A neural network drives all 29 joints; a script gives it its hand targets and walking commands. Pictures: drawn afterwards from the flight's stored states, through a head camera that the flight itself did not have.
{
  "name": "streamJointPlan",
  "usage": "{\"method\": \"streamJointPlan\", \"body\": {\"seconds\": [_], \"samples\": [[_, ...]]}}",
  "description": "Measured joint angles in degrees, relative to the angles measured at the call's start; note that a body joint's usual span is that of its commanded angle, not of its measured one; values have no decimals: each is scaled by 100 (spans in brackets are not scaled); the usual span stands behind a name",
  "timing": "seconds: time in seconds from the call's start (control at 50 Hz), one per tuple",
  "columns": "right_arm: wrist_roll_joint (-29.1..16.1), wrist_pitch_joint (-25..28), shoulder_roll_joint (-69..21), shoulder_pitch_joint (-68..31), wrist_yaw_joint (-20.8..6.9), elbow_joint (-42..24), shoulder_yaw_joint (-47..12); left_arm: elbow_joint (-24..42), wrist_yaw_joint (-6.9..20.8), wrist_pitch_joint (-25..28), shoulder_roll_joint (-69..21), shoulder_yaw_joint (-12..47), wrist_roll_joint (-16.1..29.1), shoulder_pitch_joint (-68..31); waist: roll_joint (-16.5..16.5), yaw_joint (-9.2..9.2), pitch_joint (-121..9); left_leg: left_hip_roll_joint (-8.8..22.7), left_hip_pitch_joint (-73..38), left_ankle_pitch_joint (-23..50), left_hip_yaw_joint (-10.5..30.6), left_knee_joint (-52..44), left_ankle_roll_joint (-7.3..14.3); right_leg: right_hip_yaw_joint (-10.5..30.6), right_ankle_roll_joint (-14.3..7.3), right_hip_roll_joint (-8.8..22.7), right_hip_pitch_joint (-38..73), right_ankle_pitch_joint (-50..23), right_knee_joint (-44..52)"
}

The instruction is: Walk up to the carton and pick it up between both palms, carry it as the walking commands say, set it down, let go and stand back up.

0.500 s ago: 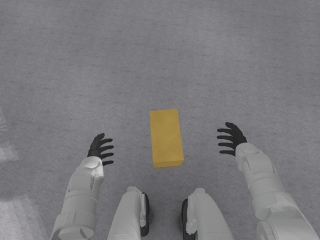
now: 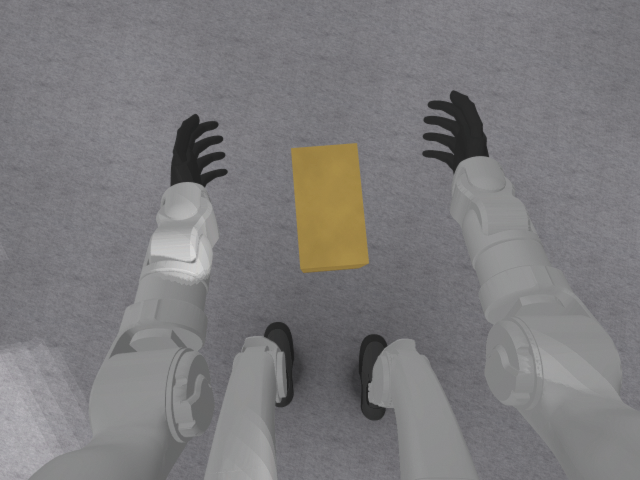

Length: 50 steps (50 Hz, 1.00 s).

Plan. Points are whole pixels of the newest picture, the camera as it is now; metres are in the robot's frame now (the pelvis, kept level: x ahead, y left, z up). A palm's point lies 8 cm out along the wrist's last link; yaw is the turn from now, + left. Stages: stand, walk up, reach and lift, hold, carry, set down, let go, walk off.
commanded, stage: reach and lift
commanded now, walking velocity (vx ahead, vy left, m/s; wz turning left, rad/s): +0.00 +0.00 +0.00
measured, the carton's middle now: (327, 213) +0.50 +0.00 -0.56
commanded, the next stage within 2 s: none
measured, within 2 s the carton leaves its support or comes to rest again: neither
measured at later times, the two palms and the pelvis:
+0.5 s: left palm (211, 163) +0.50 +0.17 -0.16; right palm (444, 145) +0.52 -0.15 -0.16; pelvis +0.00 +0.00 -0.04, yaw -1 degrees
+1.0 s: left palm (237, 190) +0.50 +0.17 -0.33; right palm (416, 178) +0.52 -0.16 -0.32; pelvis -0.02 +0.00 -0.19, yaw -1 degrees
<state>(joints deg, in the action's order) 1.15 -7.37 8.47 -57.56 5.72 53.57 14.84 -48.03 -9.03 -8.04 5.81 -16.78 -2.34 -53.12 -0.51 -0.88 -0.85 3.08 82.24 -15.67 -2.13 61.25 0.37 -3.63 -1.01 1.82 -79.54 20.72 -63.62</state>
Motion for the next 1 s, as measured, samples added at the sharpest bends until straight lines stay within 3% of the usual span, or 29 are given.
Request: {"method": "streamJointPlan", "body": {"seconds": [0.16, 0.36, 0.52, 0.82, 1.0], "samples": [[17, 217, 199, -769, -21, 80, 87, -123, 16, 235, 202, -150, 37, -807, 19, -17, 11, -4, 579, 113, 12, -65, 18, -8, 10, -5, -573, -116, 73], [349, 334, 98, -781, -176, -181, 340, 120, 131, 350, -26, -448, -285, -889, 59, -1, -172, -24, 951, 181, -32, -175, 51, 55, 48, -3, -969, -198, 174], [437, 374, 87, -944, -168, 200, 418, -190, 139, 403, -82, -610, -422, -963, 4, -38, -418, 1, 1787, -189, -53, 797, 48, 155, 54, -8, -1837, 170, -821], [-406, 196, 457, -1250, 211, -81, -295, -68, -144, 284, 417, 158, 589, -1342, 40, -56, 94, -12, 3509, -912, 126, 3264, 9, 140, -4, 31, -3490, 983, -3314], [-691, 191, 647, -1752, 256, 366, -621, -577, -170, 324, 602, 334, 892, -1810, 60, -54, 459, 2, 4010, -1098, 121, 4155, 7, 214, 5, 7, -4009, 1181, -4233]]}}
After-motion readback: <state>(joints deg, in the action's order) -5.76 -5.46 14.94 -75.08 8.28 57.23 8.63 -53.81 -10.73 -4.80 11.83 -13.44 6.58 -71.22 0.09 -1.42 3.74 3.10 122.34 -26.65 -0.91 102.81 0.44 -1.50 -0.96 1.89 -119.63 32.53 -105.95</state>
